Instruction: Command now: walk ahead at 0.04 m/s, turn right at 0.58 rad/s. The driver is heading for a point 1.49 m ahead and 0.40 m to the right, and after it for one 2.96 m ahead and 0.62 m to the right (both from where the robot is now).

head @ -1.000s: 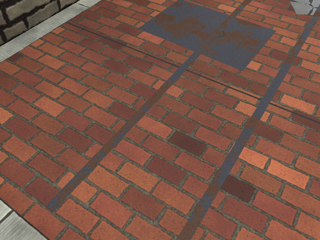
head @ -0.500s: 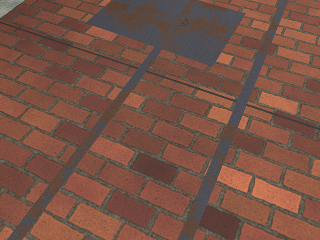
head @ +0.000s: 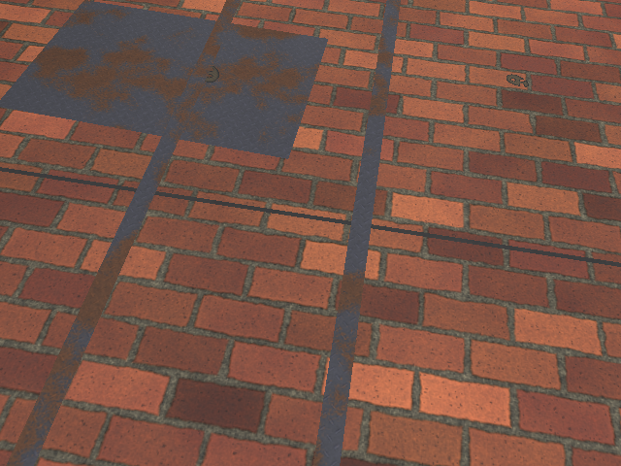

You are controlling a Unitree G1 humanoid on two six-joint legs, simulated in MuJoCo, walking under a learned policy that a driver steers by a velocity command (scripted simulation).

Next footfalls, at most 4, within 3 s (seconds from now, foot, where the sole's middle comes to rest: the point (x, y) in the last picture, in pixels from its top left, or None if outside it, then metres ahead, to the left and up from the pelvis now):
0.20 right None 0.04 -0.14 -0.77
0.70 left None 0.13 0.05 -0.77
1.06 right None -0.01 -0.16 -0.77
1.48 left None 0.38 -0.09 -0.77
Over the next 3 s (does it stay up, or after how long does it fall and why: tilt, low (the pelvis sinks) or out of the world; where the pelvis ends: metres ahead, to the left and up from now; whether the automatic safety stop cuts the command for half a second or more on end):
stays up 0.96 -0.45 0.00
